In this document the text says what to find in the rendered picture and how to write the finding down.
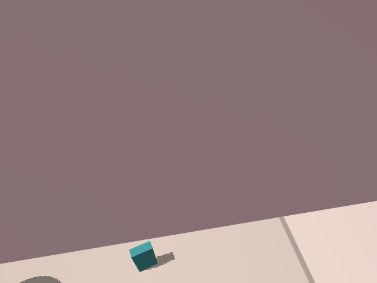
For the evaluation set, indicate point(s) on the carton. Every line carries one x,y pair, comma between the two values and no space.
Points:
143,256

